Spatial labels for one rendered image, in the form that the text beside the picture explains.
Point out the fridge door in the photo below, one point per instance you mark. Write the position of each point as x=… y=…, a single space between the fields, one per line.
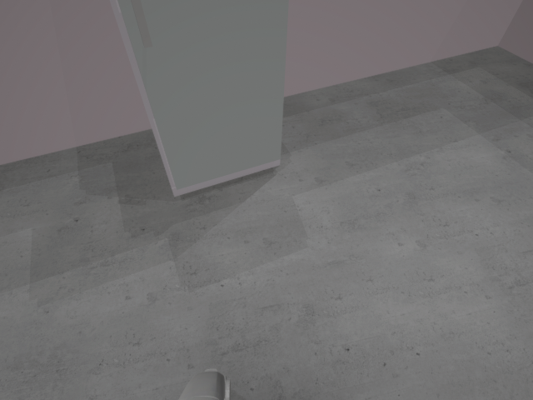
x=214 y=78

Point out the handle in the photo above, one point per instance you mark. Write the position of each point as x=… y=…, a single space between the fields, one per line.
x=141 y=22

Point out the robot left thigh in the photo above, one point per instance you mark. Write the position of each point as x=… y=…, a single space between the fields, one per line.
x=207 y=386

